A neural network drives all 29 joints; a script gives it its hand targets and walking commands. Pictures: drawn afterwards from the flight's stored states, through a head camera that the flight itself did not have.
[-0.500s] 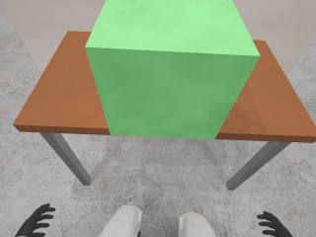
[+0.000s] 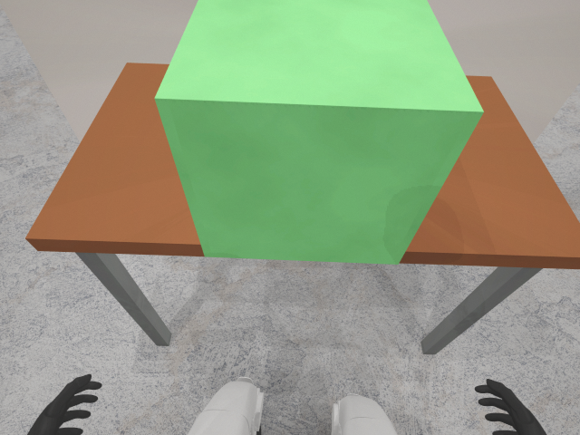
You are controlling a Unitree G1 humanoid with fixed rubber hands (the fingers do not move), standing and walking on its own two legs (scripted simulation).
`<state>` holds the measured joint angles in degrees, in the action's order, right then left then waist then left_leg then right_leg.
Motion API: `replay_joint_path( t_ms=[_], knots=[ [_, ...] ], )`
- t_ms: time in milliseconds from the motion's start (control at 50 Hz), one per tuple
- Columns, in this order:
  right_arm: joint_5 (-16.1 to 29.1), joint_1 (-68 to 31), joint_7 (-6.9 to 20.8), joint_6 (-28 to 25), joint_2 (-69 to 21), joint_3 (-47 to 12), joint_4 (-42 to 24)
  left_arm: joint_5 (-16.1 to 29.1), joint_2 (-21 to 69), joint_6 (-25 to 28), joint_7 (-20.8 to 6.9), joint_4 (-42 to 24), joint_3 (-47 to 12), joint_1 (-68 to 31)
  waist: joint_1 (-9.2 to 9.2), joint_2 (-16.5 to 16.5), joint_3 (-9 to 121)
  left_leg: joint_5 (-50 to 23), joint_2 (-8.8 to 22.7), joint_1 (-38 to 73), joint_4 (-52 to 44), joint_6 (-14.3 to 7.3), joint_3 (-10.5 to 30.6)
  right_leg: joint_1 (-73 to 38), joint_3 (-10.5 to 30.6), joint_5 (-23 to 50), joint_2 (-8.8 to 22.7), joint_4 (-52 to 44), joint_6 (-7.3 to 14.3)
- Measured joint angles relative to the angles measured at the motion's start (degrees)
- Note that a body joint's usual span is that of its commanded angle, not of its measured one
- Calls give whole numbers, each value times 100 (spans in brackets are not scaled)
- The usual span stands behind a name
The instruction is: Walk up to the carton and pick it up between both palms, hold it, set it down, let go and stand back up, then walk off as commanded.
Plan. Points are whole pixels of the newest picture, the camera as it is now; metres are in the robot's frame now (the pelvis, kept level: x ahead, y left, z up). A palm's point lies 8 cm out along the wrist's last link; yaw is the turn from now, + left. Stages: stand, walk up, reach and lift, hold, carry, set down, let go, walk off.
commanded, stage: walk up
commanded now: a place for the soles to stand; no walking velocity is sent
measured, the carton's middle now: (307, 130) +0.51 -0.02 +0.12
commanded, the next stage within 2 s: reach and lift in 1.64 s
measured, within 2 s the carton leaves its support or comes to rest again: neither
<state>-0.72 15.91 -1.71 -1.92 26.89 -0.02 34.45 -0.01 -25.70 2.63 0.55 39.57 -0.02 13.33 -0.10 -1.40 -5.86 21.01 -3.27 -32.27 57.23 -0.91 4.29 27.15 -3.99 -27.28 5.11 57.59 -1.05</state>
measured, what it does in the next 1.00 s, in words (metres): stands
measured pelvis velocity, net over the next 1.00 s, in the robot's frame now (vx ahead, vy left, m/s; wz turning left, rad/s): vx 0.03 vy -0.02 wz -0.01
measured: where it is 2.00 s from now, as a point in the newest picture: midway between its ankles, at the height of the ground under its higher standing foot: outside the picture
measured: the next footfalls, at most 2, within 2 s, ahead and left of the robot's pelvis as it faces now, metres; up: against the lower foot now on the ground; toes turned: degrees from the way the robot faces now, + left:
none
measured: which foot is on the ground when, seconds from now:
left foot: down 0.00-1.00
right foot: down 0.00-1.00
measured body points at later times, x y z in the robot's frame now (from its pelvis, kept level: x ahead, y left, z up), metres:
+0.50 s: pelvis +0.00 -0.01 +0.00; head +0.02 +0.00 +0.45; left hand +0.13 +0.31 -0.09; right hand +0.14 -0.33 -0.06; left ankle +0.09 +0.11 -0.67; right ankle +0.03 -0.14 -0.67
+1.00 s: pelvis +0.03 -0.02 +0.01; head +0.06 -0.02 +0.46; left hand +0.16 +0.29 -0.08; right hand +0.16 -0.34 -0.06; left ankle +0.08 +0.11 -0.68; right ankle +0.03 -0.15 -0.67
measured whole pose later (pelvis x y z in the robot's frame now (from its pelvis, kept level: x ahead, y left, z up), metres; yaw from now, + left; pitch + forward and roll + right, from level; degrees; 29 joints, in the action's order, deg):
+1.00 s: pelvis +0.03 -0.02 +0.01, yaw -1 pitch +0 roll +0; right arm -0.7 15.9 -1.7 -4.3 26.1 0.0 35.3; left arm 0.0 -25.7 2.6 -0.1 40.8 0.0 13.8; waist -0.1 0.6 -2.8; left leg 23.8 -1.7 -30.7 54.7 1.3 4.3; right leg 27.1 -3.8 -29.3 4.2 56.3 0.1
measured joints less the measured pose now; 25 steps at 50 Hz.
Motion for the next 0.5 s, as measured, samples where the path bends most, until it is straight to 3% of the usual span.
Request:
replay_joint_path(
  t_ms=[100,280,360,500],
  knots=[
    [0,1,0,0,-81,0,0,0,0,-89,0,0,0,0,0,56,0,130,-7,9,14,-43,1,1,0,-285,-3,61,90],
    [0,-81,0,23,-92,1,0,0,-1,-8,0,46,0,0,0,33,55,477,12,-13,30,-46,7,1,1,25,-25,-84,6],
    [0,-74,0,22,-6,0,1,0,0,7,0,48,0,0,0,-21,64,14,20,-10,-14,-11,-4,0,5,4,-20,-42,-24],
    [0,-54,0,-71,-40,1,1,0,0,-141,-14,52,0,0,0,138,62,168,34,48,-13,-48,1,1,4,-291,-46,88,163]
  ],
)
